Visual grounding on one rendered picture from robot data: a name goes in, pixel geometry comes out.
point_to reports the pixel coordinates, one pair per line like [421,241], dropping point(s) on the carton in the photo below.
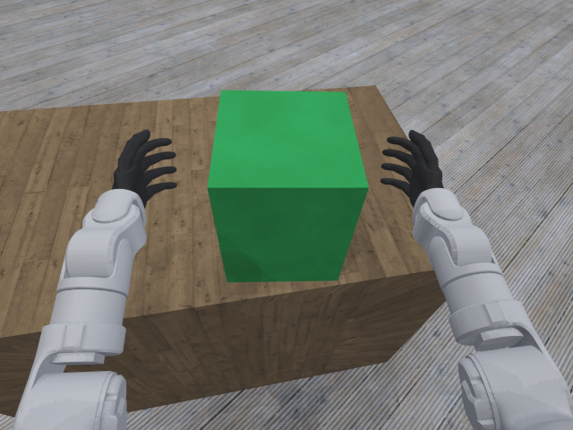
[286,184]

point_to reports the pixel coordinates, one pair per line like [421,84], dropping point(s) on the right robot upper arm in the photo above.
[513,389]

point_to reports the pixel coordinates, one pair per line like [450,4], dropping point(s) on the pedestal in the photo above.
[190,334]

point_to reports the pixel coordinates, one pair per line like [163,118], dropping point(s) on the left robot hand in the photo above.
[132,164]

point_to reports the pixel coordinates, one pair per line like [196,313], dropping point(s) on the right robot forearm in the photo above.
[483,311]

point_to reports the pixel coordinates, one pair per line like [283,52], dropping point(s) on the right robot hand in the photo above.
[425,173]

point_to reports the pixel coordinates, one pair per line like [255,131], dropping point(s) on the left robot forearm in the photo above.
[86,323]

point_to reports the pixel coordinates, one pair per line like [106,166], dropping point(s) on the left robot upper arm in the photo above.
[76,401]

